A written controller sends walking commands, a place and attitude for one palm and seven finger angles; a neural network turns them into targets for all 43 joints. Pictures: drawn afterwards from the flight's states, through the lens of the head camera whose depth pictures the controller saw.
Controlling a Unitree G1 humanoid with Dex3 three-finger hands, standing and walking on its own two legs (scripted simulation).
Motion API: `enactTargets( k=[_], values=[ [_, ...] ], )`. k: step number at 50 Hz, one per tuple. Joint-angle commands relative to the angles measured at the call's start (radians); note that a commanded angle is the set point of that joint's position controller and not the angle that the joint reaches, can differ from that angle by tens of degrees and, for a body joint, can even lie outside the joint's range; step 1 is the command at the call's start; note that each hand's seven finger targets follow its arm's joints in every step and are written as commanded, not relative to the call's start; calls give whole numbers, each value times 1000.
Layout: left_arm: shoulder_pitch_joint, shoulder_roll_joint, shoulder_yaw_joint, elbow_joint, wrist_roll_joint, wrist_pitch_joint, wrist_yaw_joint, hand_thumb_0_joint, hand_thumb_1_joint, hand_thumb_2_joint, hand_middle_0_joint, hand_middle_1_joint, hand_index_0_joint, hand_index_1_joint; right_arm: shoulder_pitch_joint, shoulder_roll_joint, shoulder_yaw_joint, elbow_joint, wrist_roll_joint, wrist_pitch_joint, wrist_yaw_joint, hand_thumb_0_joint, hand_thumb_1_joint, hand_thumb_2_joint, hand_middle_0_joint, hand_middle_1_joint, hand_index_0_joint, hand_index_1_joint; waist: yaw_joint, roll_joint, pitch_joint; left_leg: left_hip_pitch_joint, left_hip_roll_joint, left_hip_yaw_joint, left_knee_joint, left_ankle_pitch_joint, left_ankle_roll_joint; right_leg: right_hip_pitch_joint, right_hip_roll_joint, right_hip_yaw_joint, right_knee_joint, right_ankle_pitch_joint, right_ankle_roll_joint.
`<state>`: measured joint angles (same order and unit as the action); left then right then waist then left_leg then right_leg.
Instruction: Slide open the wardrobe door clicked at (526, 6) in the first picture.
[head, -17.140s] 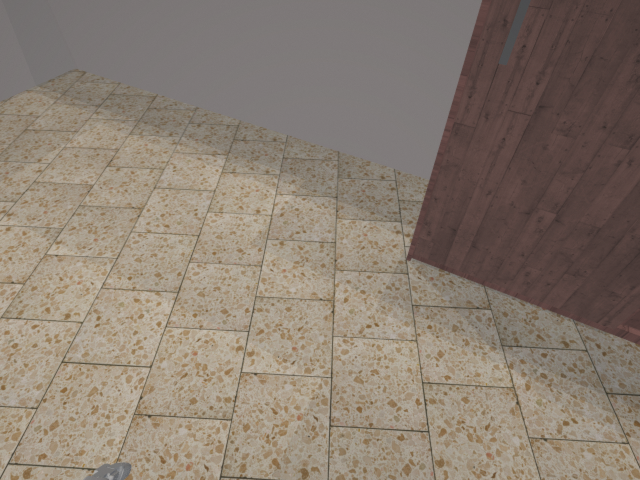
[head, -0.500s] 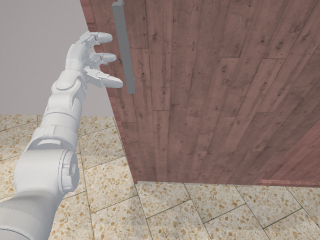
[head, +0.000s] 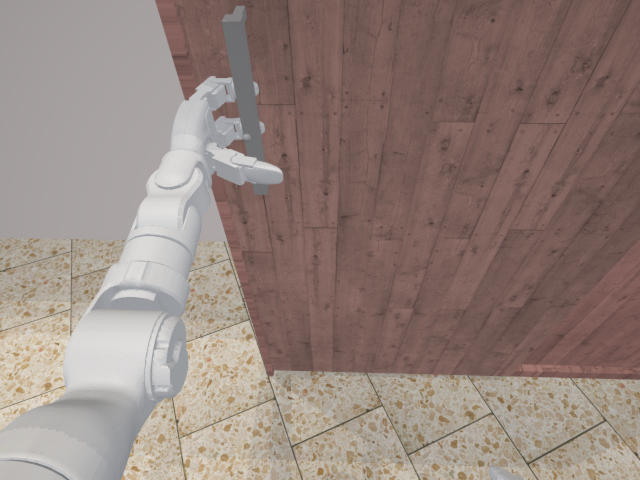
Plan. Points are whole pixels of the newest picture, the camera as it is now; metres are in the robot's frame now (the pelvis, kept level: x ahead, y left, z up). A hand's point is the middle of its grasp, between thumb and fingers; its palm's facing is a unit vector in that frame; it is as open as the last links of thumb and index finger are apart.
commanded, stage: slide the fingers in behind the handle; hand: left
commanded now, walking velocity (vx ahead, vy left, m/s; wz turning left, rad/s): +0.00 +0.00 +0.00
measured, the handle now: (252, 112) +0.52 +0.08 +0.20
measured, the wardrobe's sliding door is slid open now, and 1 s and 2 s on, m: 0.00 0.00 0.00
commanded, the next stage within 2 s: grip the handle and tug to test in 1.88 s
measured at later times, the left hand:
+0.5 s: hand (244, 137) +0.47 +0.08 +0.20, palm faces -0.07 -1.00 -0.02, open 13.8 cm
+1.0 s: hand (257, 138) +0.47 +0.07 +0.20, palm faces -0.08 -1.00 -0.02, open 13.9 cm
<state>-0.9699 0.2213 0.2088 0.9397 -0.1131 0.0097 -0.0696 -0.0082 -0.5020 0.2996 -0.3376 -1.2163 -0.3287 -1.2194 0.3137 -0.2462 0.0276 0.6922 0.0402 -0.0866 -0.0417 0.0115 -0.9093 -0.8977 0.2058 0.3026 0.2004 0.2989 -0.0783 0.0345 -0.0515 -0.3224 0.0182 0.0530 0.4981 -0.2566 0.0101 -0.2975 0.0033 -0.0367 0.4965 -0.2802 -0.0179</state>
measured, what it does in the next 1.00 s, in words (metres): stands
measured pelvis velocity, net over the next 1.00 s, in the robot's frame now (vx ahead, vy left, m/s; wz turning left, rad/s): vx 0.00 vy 0.00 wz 0.02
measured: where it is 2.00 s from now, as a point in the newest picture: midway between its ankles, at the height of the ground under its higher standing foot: outside the picture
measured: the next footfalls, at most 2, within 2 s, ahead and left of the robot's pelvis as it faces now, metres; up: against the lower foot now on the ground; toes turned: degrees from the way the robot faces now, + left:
none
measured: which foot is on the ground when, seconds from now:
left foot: down 0.00-1.00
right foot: down 0.00-1.00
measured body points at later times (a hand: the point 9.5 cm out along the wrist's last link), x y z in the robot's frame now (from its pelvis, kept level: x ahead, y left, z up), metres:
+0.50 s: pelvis -0.01 -0.01 +0.00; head +0.02 -0.02 +0.45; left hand +0.47 +0.14 +0.20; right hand +0.04 -0.27 -0.13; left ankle +0.00 +0.11 -0.74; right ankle -0.02 -0.11 -0.74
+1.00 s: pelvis +0.00 +0.00 +0.00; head +0.02 -0.02 +0.45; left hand +0.47 +0.12 +0.20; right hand +0.07 -0.25 -0.13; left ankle +0.00 +0.11 -0.74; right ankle -0.02 -0.11 -0.74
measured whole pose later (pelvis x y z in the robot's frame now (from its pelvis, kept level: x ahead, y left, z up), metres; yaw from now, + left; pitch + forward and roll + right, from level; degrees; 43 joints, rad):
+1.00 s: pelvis +0.00 +0.00 +0.00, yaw +1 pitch +5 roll +0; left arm -1.02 0.19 0.13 0.99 -0.13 -0.03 -0.02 -0.01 -0.50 0.30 -0.31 -1.22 -0.31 -1.21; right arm 0.34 -0.25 0.02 0.72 0.04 -0.10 -0.03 0.01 -0.91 -0.90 0.21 0.30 0.20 0.30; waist -0.07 0.04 -0.05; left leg -0.35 0.01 0.04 0.51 -0.25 0.01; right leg -0.32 0.00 -0.05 0.51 -0.28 -0.02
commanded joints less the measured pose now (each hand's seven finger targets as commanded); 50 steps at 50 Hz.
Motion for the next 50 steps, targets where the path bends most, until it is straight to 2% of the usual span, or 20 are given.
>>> enactTargets(
  k=[1,3,6,11,13,15,19,23,24,27,30,32,35,37,39,42,43,44,47,50],
  values=[
    [-590,281,61,-214,13,-79,39,0,-500,300,-300,-1200,-300,-1200,43,-138,-45,-92,2,-22,-13,0,-900,-900,200,300,200,300,4,-73,-327,168,-22,-35,-11,278,39,86,13,13,-38,398,1],
    [-586,265,50,-181,-3,-80,26,0,-500,300,-300,-1200,-300,-1200,49,-143,-47,-92,5,-16,-18,0,-900,-900,200,300,200,300,-1,-100,-325,162,-21,-37,-15,271,39,103,12,10,-43,391,0],
    [-647,232,23,-153,-19,-78,2,0,-500,300,-300,-1200,-300,-1200,46,-142,-44,-86,8,-21,-23,0,-900,-900,200,300,200,300,-20,-70,-316,177,-22,-38,-13,244,38,62,14,14,-49,372,1],
    [-627,265,52,-142,-22,-102,-5,0,-500,300,-300,-1200,-300,-1200,58,-144,-44,-85,6,-25,-25,0,-900,-900,200,300,200,300,-11,-77,-335,158,-26,-39,-11,238,40,81,12,17,-47,372,1],
    [-609,219,17,-130,-25,-111,-6,0,-500,300,-300,-1200,-300,-1200,65,-142,-47,-83,5,-27,-23,0,-900,-900,200,300,200,300,-17,-91,-319,159,-24,-41,-10,237,41,70,12,10,-49,358,2],
    [-597,265,50,-144,-23,-118,-7,0,-500,300,-300,-1200,-300,-1200,63,-147,-47,-83,8,-30,-21,0,-900,-900,200,300,200,300,-4,-81,-334,153,-25,-41,-12,226,40,78,14,16,-48,353,0],
    [-622,252,32,-164,-21,-124,-6,0,-500,300,-300,-1200,-300,-1200,65,-149,-50,-82,8,-35,-20,0,-900,-900,200,300,200,300,-13,-69,-326,150,-25,-39,-16,207,42,68,13,17,-54,334,3],
    [-613,196,-16,-158,-20,-113,-4,0,-500,300,-300,-1200,-300,-1200,70,-146,-53,-75,10,-39,-17,0,-900,-900,200,300,200,300,-17,-44,-314,163,-24,-43,-16,205,39,50,14,9,-58,311,-1],
    [-623,206,-6,-173,-21,-114,-1,0,-500,300,-300,-1200,-300,-1200,66,-147,-53,-75,11,-41,-16,0,-900,-900,200,300,200,300,-18,-31,-319,174,-22,-44,-15,201,38,37,16,12,-59,307,-1],
    [-644,147,-50,-166,-28,-103,2,0,-500,300,-300,-1200,-300,-1200,68,-146,-52,-66,11,-49,-15,0,-900,-900,200,300,200,300,-33,-50,-311,182,-20,-52,-19,181,36,9,20,6,-63,277,1],
    [-640,205,7,-146,-37,-102,12,0,-500,300,-300,-1200,-300,-1200,73,-152,-54,-58,8,-49,-17,0,-900,-900,200,300,200,300,-23,-107,-324,159,-22,-50,-21,179,40,43,19,11,-63,289,4],
    [-646,182,-7,-156,-32,-106,14,0,-500,300,-300,-1200,-300,-1200,72,-146,-53,-59,6,-54,-14,0,-900,-900,200,300,200,300,-20,-96,-332,163,-24,-47,-18,196,40,46,18,10,-56,310,3],
    [-641,134,-51,-184,-24,-117,16,0,-500,300,-300,-1200,-300,-1200,67,-140,-51,-60,7,-57,-8,0,-900,-900,200,300,200,300,-24,-28,-334,200,-22,-48,-7,232,35,19,19,8,-50,327,-1],
    [-651,123,-56,-172,-27,-117,21,0,-500,300,-300,-1200,-300,-1200,64,-139,-51,-56,6,-60,-6,0,-900,-900,200,300,200,300,-28,-39,-315,197,-20,-52,-8,213,34,0,20,5,-53,303,-1],
    [-636,161,-16,-139,-35,-109,27,0,-500,300,-300,-1200,-300,-1200,65,-145,-50,-53,6,-56,-8,0,-900,-900,200,300,200,300,-21,-83,-301,167,-21,-52,-13,200,36,19,20,6,-55,300,0],
    [-643,123,-40,-158,-34,-103,32,0,-500,300,-300,-1200,-300,-1200,57,-138,-48,-63,5,-55,-4,0,-900,-900,200,300,200,300,-20,-73,-326,175,-25,-48,-9,227,34,31,19,4,-42,335,0],
    [-634,130,-42,-150,-28,-106,36,0,-500,300,-300,-1200,-300,-1200,65,-140,-51,-58,3,-51,-5,0,-900,-900,200,300,200,300,-20,-99,-324,169,-22,-53,-9,235,35,44,16,2,-43,334,0],
    [-637,102,-59,-162,-29,-106,36,0,-500,300,-300,-1200,-300,-1200,54,-136,-49,-65,6,-53,-2,0,-900,-900,200,300,200,300,-21,-76,-322,177,-23,-50,-8,227,35,25,19,5,-43,329,1],
    [-634,105,-55,-197,-25,-111,42,0,-500,300,-300,-1200,-300,-1200,54,-134,-52,-64,5,-54,2,0,-900,-900,200,300,200,300,-13,-63,-348,204,-21,-53,-3,260,31,28,20,2,-34,348,-3],
    [-616,73,-72,-241,-32,-109,43,0,-500,300,-300,-1200,-300,-1200,45,-132,-54,-69,4,-53,5,0,-900,-900,200,300,200,300,-9,-63,-379,236,-19,-57,4,312,29,38,22,-2,-26,385,-5]
  ],
)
